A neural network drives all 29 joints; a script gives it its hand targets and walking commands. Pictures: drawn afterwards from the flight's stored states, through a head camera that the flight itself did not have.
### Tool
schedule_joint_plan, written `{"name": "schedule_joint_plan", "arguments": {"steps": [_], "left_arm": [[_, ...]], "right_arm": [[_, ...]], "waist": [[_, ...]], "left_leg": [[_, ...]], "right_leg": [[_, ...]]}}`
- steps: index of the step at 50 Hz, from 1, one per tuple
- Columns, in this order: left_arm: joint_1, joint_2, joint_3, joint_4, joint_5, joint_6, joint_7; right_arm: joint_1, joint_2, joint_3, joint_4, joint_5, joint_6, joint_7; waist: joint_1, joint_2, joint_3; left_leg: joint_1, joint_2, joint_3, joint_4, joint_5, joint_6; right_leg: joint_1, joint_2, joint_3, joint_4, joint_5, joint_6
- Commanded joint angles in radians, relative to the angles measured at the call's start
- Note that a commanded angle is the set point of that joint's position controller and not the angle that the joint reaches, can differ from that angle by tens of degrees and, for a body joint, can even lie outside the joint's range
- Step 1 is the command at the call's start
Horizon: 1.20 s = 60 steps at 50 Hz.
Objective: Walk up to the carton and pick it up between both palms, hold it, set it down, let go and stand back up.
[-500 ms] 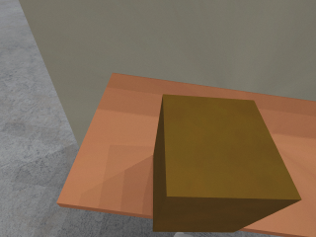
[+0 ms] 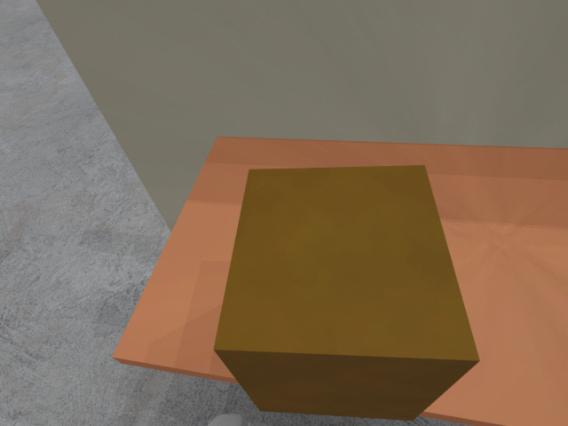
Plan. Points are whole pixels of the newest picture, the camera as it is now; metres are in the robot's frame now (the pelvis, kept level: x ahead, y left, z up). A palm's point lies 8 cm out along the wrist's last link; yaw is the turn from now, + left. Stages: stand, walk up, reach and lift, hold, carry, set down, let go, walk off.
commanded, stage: walk up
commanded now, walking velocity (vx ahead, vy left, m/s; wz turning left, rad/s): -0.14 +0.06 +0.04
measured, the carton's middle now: (334, 300) +0.27 -0.07 +0.07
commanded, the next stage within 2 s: none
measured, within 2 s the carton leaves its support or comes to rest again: neither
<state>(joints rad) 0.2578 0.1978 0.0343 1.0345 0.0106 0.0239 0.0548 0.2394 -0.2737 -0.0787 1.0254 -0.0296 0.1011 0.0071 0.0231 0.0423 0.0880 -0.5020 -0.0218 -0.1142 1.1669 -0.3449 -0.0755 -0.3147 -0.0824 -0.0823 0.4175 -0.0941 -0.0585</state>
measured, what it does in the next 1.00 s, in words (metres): steps on the spot: left foot, then right foot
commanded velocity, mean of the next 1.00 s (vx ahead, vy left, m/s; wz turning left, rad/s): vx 0.05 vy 0.00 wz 0.00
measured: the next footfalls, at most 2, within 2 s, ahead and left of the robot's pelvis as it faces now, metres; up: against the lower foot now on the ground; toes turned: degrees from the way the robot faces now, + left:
left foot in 0.24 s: -0.05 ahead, +0.15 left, +0.00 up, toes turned +3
right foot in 0.92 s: +0.15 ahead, -0.12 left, +0.00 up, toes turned -6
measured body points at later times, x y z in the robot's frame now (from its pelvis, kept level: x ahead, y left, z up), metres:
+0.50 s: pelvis -0.04 +0.08 +0.01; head -0.01 +0.13 +0.45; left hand -0.10 +0.30 -0.17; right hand -0.08 -0.14 -0.13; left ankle -0.09 +0.15 -0.75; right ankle -0.04 -0.09 -0.70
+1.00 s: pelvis +0.04 -0.01 -0.02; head +0.08 -0.03 +0.43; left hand +0.14 +0.20 -0.16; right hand -0.08 -0.22 -0.17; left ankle -0.08 +0.14 -0.72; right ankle +0.11 -0.11 -0.75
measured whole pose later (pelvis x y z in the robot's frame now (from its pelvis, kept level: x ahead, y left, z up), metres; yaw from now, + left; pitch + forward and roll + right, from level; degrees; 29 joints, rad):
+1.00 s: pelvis +0.04 -0.01 -0.02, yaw +1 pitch +0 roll +0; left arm 0.09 0.13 0.02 1.04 0.02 -0.05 0.01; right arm 0.46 -0.15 0.00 1.20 0.00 -0.04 -0.04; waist -0.04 0.05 0.09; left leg -0.11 0.06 0.01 0.67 -0.52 -0.01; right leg -0.35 -0.03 -0.11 0.52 -0.16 -0.03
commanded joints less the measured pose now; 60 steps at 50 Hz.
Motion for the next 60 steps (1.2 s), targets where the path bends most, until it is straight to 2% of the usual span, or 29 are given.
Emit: {"name": "schedule_joint_plan", "arguments": {"steps": [1,5,8,9,10,11,12,13,14,17,21,25,27,29,31,34,37,39,42,43,45,47,48,49,52,54,55,57,60], "left_arm": [[-0.04,0.145,0.026,-0.075,0.005,-0.017,-0.008],[-0.012,0.196,0.043,-0.085,0.021,-0.001,-0.013],[0.019,0.216,0.048,-0.067,0.008,0.015,-0.013],[0.047,0.197,0.049,-0.056,-0.002,0.025,-0.011],[0.097,0.145,0.041,-0.048,-0.005,0.031,-0.018],[0.147,0.071,0.023,-0.047,-0.015,0.032,-0.026],[0.125,0.05,0.02,-0.057,-0.01,0.039,-0.028],[0.079,0.085,0.035,-0.062,-0.006,0.049,-0.032],[0.037,0.087,0.036,-0.069,-0.014,0.048,-0.036],[0.122,0.081,0.038,-0.001,-0.016,0.036,-0.059],[0.104,0.055,0.017,0.031,-0.009,0.019,-0.044],[0.071,0.022,-0.009,0.042,-0.011,0.009,-0.027],[0.003,0.066,0.007,0.025,0.001,0.0,-0.027],[-0.073,0.066,0.011,0.016,0.015,-0.004,-0.034],[-0.07,0.049,0.014,0.031,0.02,-0.013,-0.042],[-0.042,0.002,0.008,0.045,0.018,-0.023,-0.048],[-0.067,0.003,0.011,0.026,0.009,-0.02,-0.055],[-0.099,0.0,0.009,0.001,0.005,-0.024,-0.06],[-0.077,0.005,0.005,0.002,-0.015,-0.037,-0.049],[-0.032,0.021,0.008,0.02,-0.013,-0.043,-0.043],[0.099,0.08,0.024,0.057,-0.002,-0.062,-0.035],[0.193,0.209,0.058,0.057,0.02,-0.082,-0.026],[0.191,0.258,0.067,0.053,0.01,-0.069,-0.016],[0.136,0.204,0.054,0.044,0.001,-0.062,-0.015],[0.084,0.136,0.024,0.013,-0.002,-0.045,0.005],[0.011,0.118,0.026,-0.007,-0.003,-0.036,0.007],[-0.023,0.136,0.028,-0.031,-0.005,-0.035,0.007],[0.032,0.138,0.024,-0.021,0.0,-0.035,0.006],[0.042,0.168,0.032,-0.033,0.01,-0.02,0.007]], "right_arm": [[0.081,-0.013,0.005,-0.052,-0.004,-0.015,-0.006],[0.12,-0.034,0.012,-0.039,-0.001,-0.02,-0.021],[0.259,-0.004,0.033,0.005,0.008,-0.033,-0.025],[0.302,0.001,0.039,0.023,0.008,-0.047,-0.023],[0.293,-0.006,0.045,0.034,0.005,-0.063,-0.021],[0.246,-0.023,0.048,0.024,-0.001,-0.076,-0.022],[0.165,-0.037,0.057,-0.003,0.008,-0.079,-0.023],[0.117,-0.033,0.063,-0.01,0.01,-0.084,-0.025],[0.08,-0.032,0.067,-0.008,0.014,-0.095,-0.027],[0.013,0.003,0.075,-0.014,0.017,-0.12,-0.035],[0.208,0.039,0.088,0.039,0.028,-0.148,-0.034],[0.251,0.029,0.092,0.065,0.02,-0.152,-0.057],[0.384,-0.035,0.06,0.086,0.003,-0.15,-0.05],[0.377,-0.016,0.057,0.095,0.002,-0.144,-0.05],[0.381,-0.005,0.054,0.105,0.0,-0.153,-0.055],[0.366,0.009,0.054,0.121,-0.002,-0.168,-0.054],[0.342,0.01,0.05,0.13,-0.004,-0.172,-0.047],[0.309,0.053,0.063,0.134,-0.004,-0.174,-0.044],[0.268,0.075,0.077,0.15,0.01,-0.171,-0.05],[0.287,0.047,0.072,0.158,0.014,-0.171,-0.047],[0.318,0.02,0.068,0.169,0.023,-0.171,-0.045],[0.373,0.038,0.067,0.156,0.035,-0.154,-0.056],[0.382,0.01,0.043,0.151,0.034,-0.127,-0.06],[0.327,-0.003,0.034,0.147,0.023,-0.111,-0.059],[0.2,0.026,0.022,0.112,0.003,-0.068,-0.027],[0.213,0.089,0.031,0.09,-0.007,-0.045,-0.019],[0.191,0.062,0.017,0.072,-0.002,-0.031,-0.02],[0.172,0.024,0.006,0.038,0.003,-0.013,-0.014],[0.115,-0.032,-0.005,-0.014,0.003,0.0,0.006]], "waist": [[-0.031,-0.328,-0.12],[-0.001,-0.331,-0.144],[-0.045,-0.301,-0.176],[-0.06,-0.211,-0.141],[-0.041,-0.032,-0.066],[-0.012,0.255,-0.017],[0.0,0.31,0.097],[0.007,0.233,0.153],[0.007,0.271,0.192],[0.062,0.172,0.131],[-0.018,0.129,-0.044],[-0.047,0.142,-0.123],[-0.134,0.164,-0.159],[-0.145,0.086,-0.059],[-0.134,-0.006,0.01],[-0.095,-0.029,0.026],[-0.075,0.054,0.035],[-0.053,0.121,0.061],[-0.018,0.139,0.067],[-0.013,0.115,0.027],[0.04,0.03,-0.089],[0.066,-0.179,-0.265],[0.065,-0.229,-0.304],[0.055,-0.237,-0.246],[0.015,-0.112,-0.05],[-0.031,-0.138,0.017],[-0.042,-0.175,0.049],[-0.036,-0.229,-0.011],[-0.031,-0.258,-0.054]], "left_leg": [[0.045,0.001,0.074,-0.118,0.004,-0.011],[0.168,0.001,0.171,-0.39,-0.133,0.015],[0.352,0.026,0.172,-0.678,-0.11,0.076],[0.436,0.045,0.131,-0.827,-0.03,0.094],[0.428,0.084,0.054,-0.956,-0.005,0.1],[0.373,0.272,-0.189,-1.069,-0.228,0.123],[0.219,0.38,-0.286,-1.126,-0.34,0.114],[0.073,0.354,-0.227,-1.145,-0.327,0.122],[-0.015,0.33,-0.2,-1.163,-0.298,0.124],[0.212,0.169,0.057,-1.063,0.117,0.018],[0.409,0.185,0.053,-0.93,0.458,0.031],[0.604,0.227,0.062,-0.806,0.859,0.08],[0.744,0.328,-0.111,-0.879,0.295,0.135],[0.698,0.392,-0.214,-0.952,0.091,0.191],[0.683,0.42,-0.237,-0.948,0.291,0.226],[0.627,0.397,-0.173,-0.922,0.437,0.261],[0.519,0.345,-0.095,-0.968,0.246,0.245],[0.4,0.274,0.0,-0.965,0.286,0.221],[0.333,0.172,0.117,-0.819,0.795,0.19],[0.309,0.166,0.126,-0.772,0.776,0.179],[0.208,0.109,0.147,-0.639,0.453,0.142],[0.063,0.032,0.164,-0.349,-0.261,0.079],[0.091,0.031,0.135,-0.216,-0.316,0.067],[0.118,0.06,0.098,-0.187,-0.277,0.063],[0.089,0.082,0.034,-0.095,-0.181,0.059],[0.11,0.078,0.022,-0.108,-0.078,0.048],[0.087,0.045,0.033,-0.052,-0.091,0.033],[0.08,0.014,0.038,0.021,-0.049,0.023],[0.028,-0.002,0.016,0.086,-0.001,0.01]], "right_leg": [[0.028,-0.146,0.126,-0.208,-0.253,-0.02],[0.057,-0.165,0.172,-0.227,-0.288,-0.048],[0.023,-0.174,0.207,-0.249,-0.392,-0.044],[-0.044,-0.126,0.185,-0.186,-0.425,-0.019],[-0.103,-0.07,0.147,-0.091,-0.393,0.016],[-0.2,0.004,0.062,0.104,-0.383,0.04],[-0.256,0.046,0.048,0.189,-0.398,0.054],[-0.181,0.059,0.097,0.255,-0.31,0.049],[-0.15,0.049,0.129,0.281,-0.267,0.043],[-0.177,0.106,0.123,0.373,-0.158,0.042],[-0.127,0.084,0.097,0.353,-0.145,0.062],[-0.149,0.064,0.067,0.264,-0.221,0.085],[-0.296,0.055,0.009,0.359,-0.334,0.103],[-0.366,0.01,0.045,0.358,-0.334,0.114],[-0.404,0.007,0.048,0.408,-0.328,0.117],[-0.376,0.011,0.041,0.425,-0.324,0.113],[-0.314,0.005,0.034,0.398,-0.265,0.11],[-0.202,0.006,0.024,0.316,-0.183,0.107],[-0.013,0.071,-0.028,0.123,-0.034,0.075],[0.079,0.086,-0.052,0.068,0.053,0.067],[0.365,0.03,-0.016,-0.009,0.308,0.067],[0.611,-0.311,0.302,0.039,0.77,0.011],[0.549,-0.422,0.425,0.014,0.684,-0.095],[0.415,-0.393,0.441,-0.036,0.543,-0.116],[0.127,-0.336,0.37,-0.138,0.236,-0.05],[0.017,-0.263,0.263,-0.173,0.09,-0.01],[-0.006,-0.258,0.225,-0.127,0.316,-0.011],[-0.01,-0.254,0.196,-0.121,0.332,-0.03],[-0.036,-0.25,0.201,-0.157,0.004,-0.039]]}}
